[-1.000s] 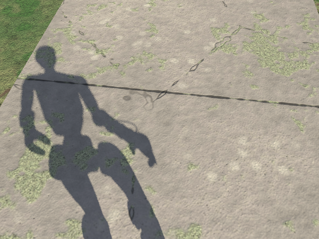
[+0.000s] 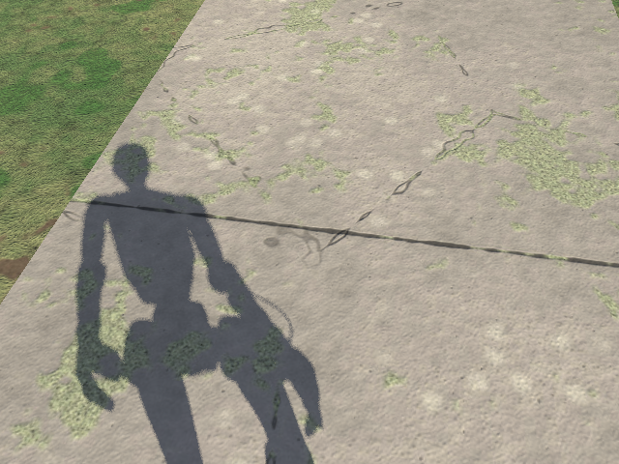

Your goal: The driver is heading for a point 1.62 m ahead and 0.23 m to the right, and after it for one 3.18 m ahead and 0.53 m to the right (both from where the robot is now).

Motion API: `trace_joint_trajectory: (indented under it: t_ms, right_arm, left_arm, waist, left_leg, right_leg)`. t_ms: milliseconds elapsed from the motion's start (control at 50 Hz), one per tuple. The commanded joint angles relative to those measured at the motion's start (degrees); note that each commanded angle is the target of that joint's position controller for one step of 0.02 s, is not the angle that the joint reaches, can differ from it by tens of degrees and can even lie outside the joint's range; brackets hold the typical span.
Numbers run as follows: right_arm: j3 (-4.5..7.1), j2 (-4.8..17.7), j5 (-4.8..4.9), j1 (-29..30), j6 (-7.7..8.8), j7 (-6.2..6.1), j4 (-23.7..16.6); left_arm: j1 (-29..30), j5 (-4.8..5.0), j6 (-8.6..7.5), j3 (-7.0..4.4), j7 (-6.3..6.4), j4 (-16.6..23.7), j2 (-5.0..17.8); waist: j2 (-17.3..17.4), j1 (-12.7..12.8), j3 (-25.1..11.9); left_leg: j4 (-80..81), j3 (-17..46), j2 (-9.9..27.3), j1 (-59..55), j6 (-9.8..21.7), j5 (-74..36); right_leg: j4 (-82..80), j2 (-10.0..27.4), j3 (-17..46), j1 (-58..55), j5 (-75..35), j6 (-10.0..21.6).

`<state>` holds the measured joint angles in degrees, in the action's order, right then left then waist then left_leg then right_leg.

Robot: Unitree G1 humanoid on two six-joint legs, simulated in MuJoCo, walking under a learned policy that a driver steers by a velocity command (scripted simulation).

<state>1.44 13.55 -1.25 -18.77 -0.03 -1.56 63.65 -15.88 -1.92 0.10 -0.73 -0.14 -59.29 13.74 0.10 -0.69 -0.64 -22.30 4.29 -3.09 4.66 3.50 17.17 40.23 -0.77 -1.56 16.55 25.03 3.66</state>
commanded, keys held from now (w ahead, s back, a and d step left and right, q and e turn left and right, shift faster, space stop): no key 1.00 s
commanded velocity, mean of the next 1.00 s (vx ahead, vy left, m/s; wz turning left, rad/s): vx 0.06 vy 0.00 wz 0.00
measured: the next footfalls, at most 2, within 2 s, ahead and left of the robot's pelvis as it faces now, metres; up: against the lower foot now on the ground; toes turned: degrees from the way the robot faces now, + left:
left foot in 0.46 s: +0.18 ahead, +0.07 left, +0.00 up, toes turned +1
left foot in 1.80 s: +0.34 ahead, +0.10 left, +0.00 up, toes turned +4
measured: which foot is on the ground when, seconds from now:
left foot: down 0.00-0.10, up 0.12-0.44, down 0.46-1.00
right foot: down 0.00-1.00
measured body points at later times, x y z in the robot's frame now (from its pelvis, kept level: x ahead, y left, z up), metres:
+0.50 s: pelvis +0.10 -0.04 -0.01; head +0.12 -0.04 +0.44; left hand +0.08 +0.16 -0.17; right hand +0.16 -0.27 -0.16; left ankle +0.14 +0.07 -0.74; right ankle +0.04 -0.10 -0.74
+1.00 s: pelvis +0.13 -0.03 +0.00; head +0.14 -0.04 +0.45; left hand +0.09 +0.18 -0.16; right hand +0.11 -0.25 -0.17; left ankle +0.14 +0.07 -0.74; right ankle +0.04 -0.11 -0.74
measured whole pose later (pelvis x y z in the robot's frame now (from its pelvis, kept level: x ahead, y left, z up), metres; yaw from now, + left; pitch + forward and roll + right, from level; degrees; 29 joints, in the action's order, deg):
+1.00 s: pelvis +0.13 -0.03 +0.00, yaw -1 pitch -1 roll +1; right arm -0.5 7.6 -0.3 -15.4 -0.1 -3.0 68.0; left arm -19.9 -0.8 -0.5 1.5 3.2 -65.9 7.5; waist -0.6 0.0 2.0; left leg -24.3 -2.5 -2.4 10.4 2.1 12.5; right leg 21.1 -1.9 -2.5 -0.1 19.9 3.4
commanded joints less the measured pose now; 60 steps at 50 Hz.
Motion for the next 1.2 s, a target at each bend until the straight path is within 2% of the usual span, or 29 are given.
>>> trace_joint_trajectory:
  t_ms: [20, 60, 80, 100, 120, 140, 160, 180, 200, 240, 300, 380, 420, 440, 460, 480, 500, 520, 540, 600, 660, 720, 940, 1200]
  right_arm:
    - [1.94, 8.5, -0.01, -0.3, 1.56, 0.01, -1.4]
    - [1.69, 7.2, 0.49, 1.8, 1.64, -0.12, -1.6]
    - [1.17, 5.5, 0.35, 1.0, 1.87, -0.13, -1.6]
    - [0.19, 2.4, 0.15, 0.7, 2.24, 0.08, -2.4]
    - [-0.05, 1.3, 0.21, -1.0, 2.03, -0.04, -3.3]
    - [0.87, 5.1, -0.71, -0.2, 1.54, -0.21, -2.9]
    - [0.48, 3.1, -0.72, 0.1, 1.39, 0.09, -2.3]
    - [-0.1, 1.0, -0.34, -0.3, 1.44, 0.35, -1.6]
    - [-0.11, 1.0, -0.27, -0.1, 1.41, 0.53, -1.4]
    - [-0.27, 0.7, -0.12, -0.7, 0.78, 0.69, -0.8]
    - [-0.72, -0.1, 0.74, 1.3, -0.16, 0.17, -0.9]
    - [-1.16, -0.2, 1.18, 4.6, -0.79, -0.75, -1.3]
    - [-1.42, -0.6, 1.16, 4.6, -0.79, -0.95, -1.0]
    - [-1.67, -0.9, 0.89, 3.9, -0.6, -1.01, -0.7]
    - [-1.49, 0.6, 0.44, 3.1, -0.23, -1.15, -0.3]
    - [-1.09, 2.9, 0.15, 2.4, 0.2, -1.2, -0.2]
    - [-0.99, 3.0, 0.8, 3.4, 0.0, -1.04, 0.6]
    - [-1.27, 0.5, 0.97, 4.6, -0.12, -0.72, 0.3]
    - [-1.44, -0.7, 0.93, 4.7, -0.15, -0.68, 0.3]
    - [-1.35, -0.5, 1.14, 3.6, 0.1, -1.38, 1.4]
    - [-1.21, -0.5, 1.2, 3.4, 0.31, -1.51, 1.7]
    - [-1.2, -0.7, 1.13, 2.9, 0.33, -1.56, 2.2]
    - [-1.45, -1.7, 0.95, 0.3, 0.19, -1.58, 3.8]
    - [-1.64, -2.7, 0.98, -1.7, -0.01, -1.42, 4.6]
  left_arm:
    - [5.5, 0.61, -2.77, -1.01, -0.52, 5.3, 4.1]
    - [-2.7, 1.1, -3.26, -0.95, 0.1, 2.3, 1.7]
    - [-6.9, 1.0, -3.44, -1.53, 0.74, 0.7, 2.9]
    - [-12.0, 0.19, -3.81, -2.42, 1.42, 0.0, 6.9]
    - [-16.9, 1.16, -3.09, -3.77, 1.33, -1.3, 13.6]
    - [-14.5, 1.26, -2.67, -2.85, 1.29, -1.5, 9.4]
    - [-10.2, 1.15, -2.95, -1.91, 1.11, 0.0, 6.2]
    - [-6.9, 0.87, -3.23, -1.3, 1.15, 1.0, 4.3]
    - [-5.3, 0.84, -3.62, -0.65, 1.44, 1.5, 3.1]
    - [-4.6, 0.52, -4.17, 0.52, 1.75, 1.0, 1.3]
    - [-6.6, 0.76, -4.0, 1.41, 2.33, -0.5, 1.4]
    - [-8.4, 0.88, -2.83, 2.0, 2.99, -2.1, 0.9]
    - [-7.8, 1.14, -2.46, 2.19, 2.99, -2.5, 0.4]
    - [-7.1, 1.33, -2.31, 2.07, 2.88, -2.6, 0.7]
    - [-7.5, 1.28, -2.41, 1.9, 2.7, -2.5, 0.8]
    - [-9.6, 1.12, -2.46, 1.58, 2.56, -2.5, 0.9]
    - [-14.8, 1.42, -1.9, 2.02, 2.59, -4.4, -2.4]
    - [-13.3, 1.11, -1.52, 1.97, 2.97, -5.0, -1.8]
    - [-11.1, 1.02, -1.33, 1.61, 3.13, -4.7, -1.0]
    - [-9.8, 1.09, -1.2, 1.45, 2.91, -4.7, -1.3]
    - [-10.1, 1.18, -1.16, 1.5, 3.1, -5.5, -1.8]
    - [-9.9, 1.13, -0.91, 1.52, 3.27, -5.9, -1.9]
    - [-10.2, 1.16, -0.65, 1.74, 3.5, -6.9, -2.1]
    - [-11.5, 1.14, -1.08, 2.13, 3.48, -7.6, -3.5]
  waist:
    - [6.7, 0.1, 9.8]
    - [5.2, 4.2, 7.1]
    - [2.1, 5.2, 5.0]
    - [-7.3, 6.4, 2.2]
    - [-17.5, 6.8, 0.7]
    - [-8.9, 4.2, 4.2]
    - [-4.2, 2.4, 6.3]
    - [-2.9, 0.9, 6.3]
    - [-3.1, 0.0, 5.2]
    - [-4.4, -1.1, 2.8]
    - [-6.0, -0.9, 1.6]
    - [-7.3, 0.8, 1.5]
    - [-6.2, 0.3, 2.1]
    - [-4.4, -0.8, 2.6]
    - [-2.2, -0.7, 2.2]
    - [0.6, 0.9, 1.7]
    - [5.5, 3.0, 2.3]
    - [4.7, 1.5, 4.3]
    - [3.6, 0.7, 5.7]
    - [1.9, 0.8, 4.1]
    - [-0.3, 1.0, 3.3]
    - [-1.0, 1.0, 3.5]
    - [-1.0, 1.0, 4.6]
    - [-0.9, 0.6, 6.1]
  left_leg:
    - [12.8, 16.9, 15.7, 3.5, 9.8, 10.7]
    - [5.0, 9.0, 11.2, 9.7, 6.4, -4.8]
    - [-1.0, 6.0, 8.7, 13.9, 4.1, -7.2]
    - [-14.2, -0.1, 3.5, 18.8, 1.2, -1.0]
    - [-25.6, -6.0, -2.3, 26.6, -0.7, 15.9]
    - [-34.2, -2.6, 1.0, 26.8, -0.4, 16.9]
    - [-37.1, -1.6, 2.6, 26.4, -0.4, 12.9]
    - [-36.7, -1.7, 4.1, 24.8, -0.7, 9.4]
    - [-34.9, -2.1, 5.0, 22.6, -1.2, 6.5]
    - [-31.8, -3.5, 4.3, 18.0, -2.2, 3.4]
    - [-23.6, -5.1, 3.1, 15.6, -2.8, 1.3]
    - [-14.3, -6.3, 2.6, 11.9, -2.4, -0.8]
    - [-8.7, -6.0, 3.3, 8.0, -1.8, -4.7]
    - [-3.2, -5.1, 4.3, 3.9, -1.4, -11.6]
    - [-1.5, -1.8, 7.0, -0.9, -1.0, -20.4]
    - [-3.3, 1.6, 10.5, -4.8, -0.2, -30.4]
    - [-5.8, 1.9, 11.4, -3.1, 2.2, -32.7]
    - [-5.2, 1.7, 10.3, -0.4, 1.9, -28.6]
    - [-3.9, 1.3, 9.3, 1.2, 1.1, -25.9]
    - [-2.4, 0.9, 8.5, 1.3, 0.6, -25.9]
    - [-2.2, 0.8, 8.5, 1.0, 0.8, -26.3]
    - [-1.8, 0.6, 8.4, 1.5, 0.8, -25.6]
    - [-0.4, 0.5, 8.1, 2.8, 0.4, -22.4]
    - [0.8, 0.6, 8.0, 3.5, 0.0, -17.9]
  right_leg:
    - [-2.5, 2.2, 0.0, 8.8, -0.8, 0.7]
    - [-14.0, -1.3, -3.7, -7.1, -10.2, 0.5]
    - [-17.2, -0.9, -1.4, -15.7, -12.6, 0.1]
    - [-24.0, 9.9, 12.6, -21.7, -8.8, 1.1]
    - [-28.7, 22.0, 30.3, -23.3, -16.2, 7.1]
    - [-26.6, 22.7, 29.6, -19.0, -23.6, 9.5]
    - [-25.4, 20.6, 24.1, -15.6, -31.0, 9.5]
    - [-25.4, 18.1, 18.3, -14.0, -38.4, 8.3]
    - [-25.3, 16.2, 14.1, -13.7, -45.2, 7.2]
    - [-23.2, 13.0, 7.4, -13.2, -59.0, 6.1]
    - [-20.9, 11.4, 4.0, -14.4, -66.5, 4.9]
    - [-18.8, 11.3, 4.3, -13.6, -63.2, 4.6]
    - [-18.2, 11.6, 5.5, -11.2, -56.1, 4.2]
    - [-18.0, 11.2, 5.7, -8.6, -50.0, 3.0]
    - [-18.0, 9.8, 6.0, -5.7, -40.4, 1.6]
    - [-18.8, 7.5, 5.4, -2.5, -28.8, 1.0]
    - [-22.0, 5.9, 5.1, -3.5, -20.2, 0.3]
    - [-22.3, 5.3, 4.8, -5.2, -19.4, 0.3]
    - [-21.7, 5.2, 5.0, -5.9, -21.1, 0.4]
    - [-21.3, 6.2, 4.9, -9.3, -27.5, 0.1]
    - [-21.4, 6.4, 4.6, -10.9, -28.7, -0.2]
    - [-21.5, 6.5, 4.4, -11.5, -28.7, -0.2]
    - [-21.9, 6.9, 4.5, -11.3, -26.3, 0.0]
    - [-23.1, 7.1, 5.1, -9.2, -22.6, 0.1]
Velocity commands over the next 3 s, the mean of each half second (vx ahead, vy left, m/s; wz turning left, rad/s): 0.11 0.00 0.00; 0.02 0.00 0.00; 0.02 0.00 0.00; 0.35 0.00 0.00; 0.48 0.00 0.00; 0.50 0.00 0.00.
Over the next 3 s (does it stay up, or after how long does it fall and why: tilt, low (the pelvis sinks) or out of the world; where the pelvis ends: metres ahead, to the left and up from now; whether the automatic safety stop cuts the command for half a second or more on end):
stays up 0.86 0.05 -0.01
